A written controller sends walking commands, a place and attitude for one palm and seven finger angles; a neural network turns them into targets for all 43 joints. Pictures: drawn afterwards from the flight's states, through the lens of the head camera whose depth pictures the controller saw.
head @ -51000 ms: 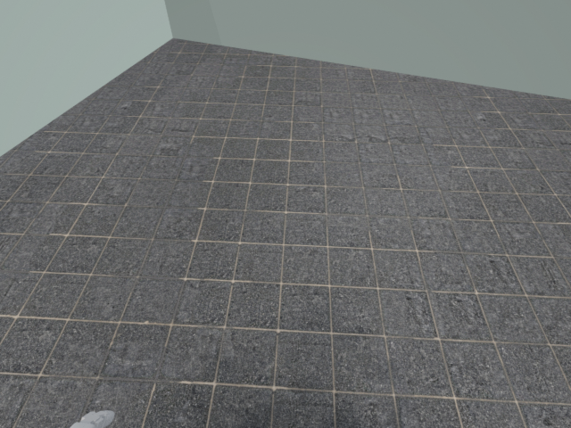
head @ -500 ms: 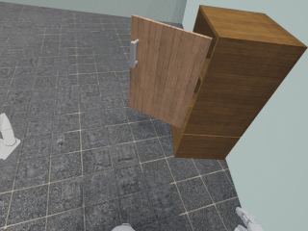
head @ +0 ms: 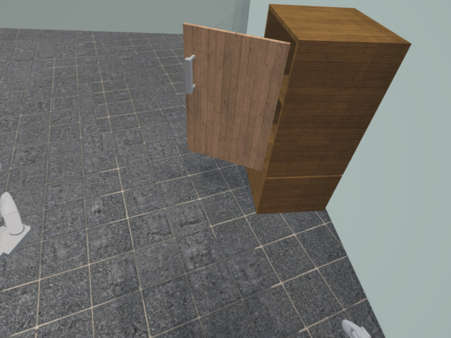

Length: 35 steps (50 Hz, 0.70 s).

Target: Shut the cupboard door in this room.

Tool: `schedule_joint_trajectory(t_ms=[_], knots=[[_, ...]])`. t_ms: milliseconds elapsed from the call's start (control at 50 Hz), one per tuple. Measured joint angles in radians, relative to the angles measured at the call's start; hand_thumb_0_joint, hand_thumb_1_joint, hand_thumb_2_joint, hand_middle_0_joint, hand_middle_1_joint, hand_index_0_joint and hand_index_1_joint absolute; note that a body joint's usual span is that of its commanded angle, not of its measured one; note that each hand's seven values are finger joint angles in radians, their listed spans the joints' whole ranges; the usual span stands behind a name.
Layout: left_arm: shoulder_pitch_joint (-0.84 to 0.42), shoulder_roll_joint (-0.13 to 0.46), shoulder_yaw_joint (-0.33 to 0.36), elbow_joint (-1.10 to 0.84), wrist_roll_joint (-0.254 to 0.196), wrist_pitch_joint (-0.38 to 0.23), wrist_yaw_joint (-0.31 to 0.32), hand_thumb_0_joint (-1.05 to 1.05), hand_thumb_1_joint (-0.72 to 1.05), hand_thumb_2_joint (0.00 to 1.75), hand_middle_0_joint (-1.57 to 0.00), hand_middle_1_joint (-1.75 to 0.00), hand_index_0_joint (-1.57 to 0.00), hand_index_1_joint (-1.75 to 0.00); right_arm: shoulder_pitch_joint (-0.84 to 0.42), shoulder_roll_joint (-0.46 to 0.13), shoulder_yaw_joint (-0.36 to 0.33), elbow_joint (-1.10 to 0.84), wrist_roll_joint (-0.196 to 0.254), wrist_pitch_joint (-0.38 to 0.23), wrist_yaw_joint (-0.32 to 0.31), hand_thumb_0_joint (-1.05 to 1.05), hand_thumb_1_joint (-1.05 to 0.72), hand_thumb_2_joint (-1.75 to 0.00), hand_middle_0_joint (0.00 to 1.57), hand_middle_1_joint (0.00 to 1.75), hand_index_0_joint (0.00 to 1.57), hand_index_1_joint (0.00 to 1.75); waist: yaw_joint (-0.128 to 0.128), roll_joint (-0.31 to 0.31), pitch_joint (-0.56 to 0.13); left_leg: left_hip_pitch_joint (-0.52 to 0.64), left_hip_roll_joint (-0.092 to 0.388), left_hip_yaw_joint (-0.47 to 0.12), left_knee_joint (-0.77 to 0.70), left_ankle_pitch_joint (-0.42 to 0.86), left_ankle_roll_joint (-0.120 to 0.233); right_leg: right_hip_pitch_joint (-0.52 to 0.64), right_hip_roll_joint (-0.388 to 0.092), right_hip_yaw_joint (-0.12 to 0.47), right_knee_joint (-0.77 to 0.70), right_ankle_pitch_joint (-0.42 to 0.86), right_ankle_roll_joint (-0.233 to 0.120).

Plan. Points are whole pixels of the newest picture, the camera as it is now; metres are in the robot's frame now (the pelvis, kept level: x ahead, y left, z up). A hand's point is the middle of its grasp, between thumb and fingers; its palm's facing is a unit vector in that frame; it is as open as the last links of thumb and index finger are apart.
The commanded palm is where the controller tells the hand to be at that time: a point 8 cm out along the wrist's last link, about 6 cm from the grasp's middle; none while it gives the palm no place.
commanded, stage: stop stepping back and stand still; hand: left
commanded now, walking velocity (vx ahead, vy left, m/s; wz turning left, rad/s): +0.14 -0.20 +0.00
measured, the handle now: (191, 74) +1.04 +0.16 -0.01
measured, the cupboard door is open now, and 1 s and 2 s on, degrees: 64 64 64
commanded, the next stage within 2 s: let the arm hang, fingers relaxed in 0.16 s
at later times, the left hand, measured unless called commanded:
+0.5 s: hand out of the picture +0.13 +0.16 -0.14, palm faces +0.04 -0.98 -0.20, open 7.4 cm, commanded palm none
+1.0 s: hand out of the picture +0.00 +0.16 -0.15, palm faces +0.09 -0.98 -0.20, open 7.3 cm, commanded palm none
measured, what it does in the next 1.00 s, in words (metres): steps on the spot: right foot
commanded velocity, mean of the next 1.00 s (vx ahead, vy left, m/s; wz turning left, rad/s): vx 0.01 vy -0.01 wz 0.00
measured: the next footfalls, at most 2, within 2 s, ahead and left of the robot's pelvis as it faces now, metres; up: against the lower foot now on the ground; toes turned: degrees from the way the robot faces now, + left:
right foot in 0.20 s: +0.07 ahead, -0.11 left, +0.00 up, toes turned -5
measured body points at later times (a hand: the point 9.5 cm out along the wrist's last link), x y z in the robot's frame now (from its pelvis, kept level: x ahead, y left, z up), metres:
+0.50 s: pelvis +0.01 -0.02 +0.00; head +0.02 -0.03 +0.45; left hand +0.12 +0.21 -0.12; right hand +0.14 -0.26 -0.13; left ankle +0.05 +0.11 -0.72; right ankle +0.02 -0.11 -0.72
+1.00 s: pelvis +0.03 -0.01 +0.02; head +0.02 -0.02 +0.47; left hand -0.01 +0.21 -0.14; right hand +0.01 -0.22 -0.15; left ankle +0.05 +0.11 -0.72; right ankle +0.03 -0.11 -0.72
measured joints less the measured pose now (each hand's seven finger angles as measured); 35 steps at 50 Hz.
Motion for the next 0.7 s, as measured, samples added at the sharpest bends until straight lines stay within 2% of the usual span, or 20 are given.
schedule_joint_trajectory(t_ms=[60, 100, 160, 200, 220, 260, 280, 320, 360, 380, 400, 460, 500, 520, 540, 620, 700], knots=[[0.028, 0.041, 0.02, -0.038, 0.016, -0.014, -0.02, 0.02, 0.89, 0.9, -0.21, -0.3, -0.21, -0.3, -0.004, 0.039, 0.006, 0.004, -0.006, -0.022, 0.019, 0.01, -0.91, -0.9, 0.2, 0.3, 0.2, 0.3, -0.005, -0.006, 0.031, 0.018, 0.004, -0.005, -0.043, 0.016, -0.004, -0.063, 0.019, 0.013, 0.1, 0.035, 0.016], [0.048, 0.055, 0.034, -0.065, 0.022, -0.029, -0.021, 0.02, 0.89, 0.9, -0.21, -0.3, -0.21, -0.3, 0.001, 0.051, 0.014, -0.002, -0.005, -0.028, 0.033, 0.01, -0.9, -0.9, 0.2, 0.3, 0.2, 0.3, 0.0, 0.014, 0.04, 0.027, 0.021, -0.013, -0.071, 0.03, -0.006, -0.058, 0.023, -0.007, 0.038, 0.068, 0.021], [0.076, 0.076, 0.061, -0.077, 0.024, -0.049, -0.014, 0.02, 0.89, 0.9, -0.21, -0.3, -0.21, -0.3, 0.008, 0.054, 0.023, -0.02, 0.0, -0.024, 0.042, 0.01, -0.9, -0.9, 0.2, 0.3, 0.2, 0.3, 0.009, 0.053, 0.04, 0.014, 0.049, -0.019, -0.052, 0.013, -0.01, 0.012, 0.032, -0.041, -0.136, 0.094, 0.023], [0.078, 0.095, 0.077, -0.066, 0.027, -0.052, -0.005, 0.02, 0.89, 0.9, -0.21, -0.3, -0.21, -0.3, 0.007, 0.05, 0.024, -0.032, 0.003, -0.018, 0.043, 0.01, -0.9, -0.9, 0.21, 0.3, 0.2, 0.3, 0.015, 0.058, 0.033, -0.032, 0.048, -0.021, 0.031, -0.053, 0.004, 0.054, 0.033, -0.028, -0.23, 0.113, -0.005], [0.064, 0.084, 0.071, -0.051, 0.029, -0.053, -0.002, 0.01, 0.89, 0.9, -0.21, -0.3, -0.21, -0.3, -0.007, 0.038, 0.019, -0.025, 0.004, -0.013, 0.043, 0.01, -0.9, -0.9, 0.21, 0.3, 0.2, 0.3, 0.02, 0.077, 0.039, -0.059, 0.045, -0.039, 0.097, -0.091, 0.017, 0.041, 0.039, -0.032, -0.208, 0.143, -0.023], [0.033, 0.047, 0.038, -0.018, 0.028, -0.046, 0.002, 0.01, 0.89, 0.9, -0.21, -0.3, -0.21, -0.3, -0.033, 0.014, 0.004, 0.006, 0.008, -0.004, 0.044, 0.01, -0.9, -0.9, 0.21, 0.3, 0.2, 0.3, 0.027, 0.098, 0.051, -0.111, 0.008, -0.066, 0.25, -0.15, 0.027, 0.041, 0.036, -0.037, -0.176, 0.143, -0.036], [-0.001, 0.028, 0.003, 0.037, 0.052, -0.047, -0.012, 0.01, 0.89, 0.9, -0.21, -0.3, -0.21, -0.3, -0.038, -0.001, -0.011, 0.026, 0.006, -0.008, 0.06, 0.01, -0.9, -0.9, 0.21, 0.3, 0.2, 0.3, 0.026, 0.106, 0.045, -0.146, -0.007, -0.056, 0.313, -0.183, 0.029, 0.042, 0.025, -0.045, -0.174, 0.137, -0.034], [-0.103, -0.021, -0.096, 0.222, 0.079, 0.012, -0.066, 0.01, 0.9, 0.9, -0.21, -0.3, -0.2, -0.3, -0.049, -0.034, -0.029, 0.05, 0.007, 0.02, 0.086, 0.01, -0.9, -0.9, 0.2, 0.3, 0.2, 0.3, 0.029, 0.114, 0.033, -0.171, -0.035, -0.015, 0.301, -0.195, 0.025, 0.038, -0.012, -0.06, -0.154, 0.12, -0.023], [-0.189, -0.08, -0.186, 0.445, 0.078, 0.096, -0.107, 0.0, 0.9, 0.9, -0.2, -0.3, -0.2, -0.3, -0.062, -0.065, -0.026, 0.055, 0.001, 0.057, 0.1, 0.01, -0.91, -0.9, 0.2, 0.3, 0.2, 0.3, 0.025, 0.122, 0.037, -0.138, -0.052, 0.011, 0.164, -0.047, 0.026, 0.034, -0.039, -0.072, -0.114, 0.094, -0.011], [-0.217, -0.107, -0.228, 0.555, 0.077, 0.13, -0.124, 0.0, 0.9, 0.9, -0.2, -0.3, -0.2, -0.3, -0.067, -0.079, -0.021, 0.053, -0.005, 0.07, 0.105, 0.01, -0.91, -0.9, 0.2, 0.3, 0.2, 0.3, 0.021, 0.135, 0.037, -0.121, -0.048, 0.003, 0.102, 0.05, 0.037, 0.025, -0.037, -0.08, -0.089, 0.078, -0.007], [-0.236, -0.131, -0.268, 0.666, 0.078, 0.156, -0.138, 0.0, 0.9, 0.9, -0.2, -0.3, -0.2, -0.3, -0.077, -0.087, -0.017, 0.061, -0.012, 0.078, 0.108, 0.01, -0.91, -0.9, 0.2, 0.3, 0.2, 0.3, 0.015, 0.143, 0.038, -0.114, -0.043, -0.005, 0.087, 0.048, 0.05, 0.015, -0.032, -0.086, -0.064, 0.063, -0.006], [-0.263, -0.196, -0.365, 0.991, 0.082, 0.212, -0.171, 0.01, 0.91, 0.9, -0.2, -0.3, -0.19, -0.29, -0.114, -0.062, 0.001, 0.115, -0.028, 0.101, 0.108, 0.01, -0.91, -0.9, 0.2, 0.3, 0.2, 0.3, -0.002, 0.1, 0.059, -0.102, -0.045, 0.003, 0.09, 0.002, 0.04, 0.027, -0.034, -0.078, -0.071, 0.062, -0.013], [-0.251, -0.24, -0.413, 1.156, 0.08, 0.223, -0.184, 0.01, 0.91, 0.9, -0.2, -0.3, -0.19, -0.29, -0.119, -0.038, 0.013, 0.144, -0.03, 0.102, 0.105, 0.01, -0.91, -0.9, 0.2, 0.3, 0.2, 0.3, -0.009, 0.065, 0.074, -0.078, -0.041, 0.008, 0.044, 0.021, 0.025, 0.046, -0.026, -0.074, -0.116, 0.083, -0.013], [-0.242, -0.261, -0.424, 1.221, 0.071, 0.219, -0.185, 0.01, 0.92, 0.9, -0.2, -0.3, -0.19, -0.29, -0.117, -0.026, 0.017, 0.161, -0.029, 0.1, 0.103, 0.01, -0.91, -0.9, 0.2, 0.3, 0.2, 0.3, -0.01, 0.05, 0.081, -0.066, -0.038, 0.009, 0.019, 0.034, 0.022, 0.058, -0.02, -0.074, -0.143, 0.095, -0.016], [-0.241, -0.273, -0.391, 1.25, 0.048, 0.194, -0.169, -0.02, 0.96, 0.9, -0.2, -0.3, -0.2, -0.29, -0.107, -0.013, 0.017, 0.179, -0.028, 0.097, 0.099, 0.01, -0.91, -0.9, 0.2, 0.3, 0.2, 0.3, -0.006, 0.038, 0.087, -0.06, -0.035, 0.002, -0.005, 0.046, 0.02, 0.07, -0.013, -0.082, -0.173, 0.11, -0.019], [-0.25, -0.234, -0.377, 1.35, 0.066, 0.154, -0.16, -0.08, 1.02, 0.89, -0.21, -0.3, -0.21, -0.3, -0.075, 0.022, 0.013, 0.27, -0.026, 0.098, 0.087, 0.01, -0.91, -0.9, 0.2, 0.3, 0.2, 0.3, 0.028, 0.024, 0.092, -0.022, -0.022, -0.006, -0.087, 0.087, 0.014, 0.122, 0.012, -0.093, -0.287, 0.165, -0.027], [-0.231, -0.214, -0.39, 1.451, 0.072, 0.155, -0.162, -0.05, 0.99, 0.9, -0.21, -0.3, -0.2, -0.3, -0.056, 0.028, 0.0, 0.337, -0.02, 0.101, 0.075, 0.01, -0.92, -0.9, 0.2, 0.3, 0.2, 0.3, 0.029, 0.045, 0.086, 0.022, -0.018, 0.005, -0.137, 0.102, 0.014, 0.168, 0.022, -0.083, -0.353, 0.195, -0.024]])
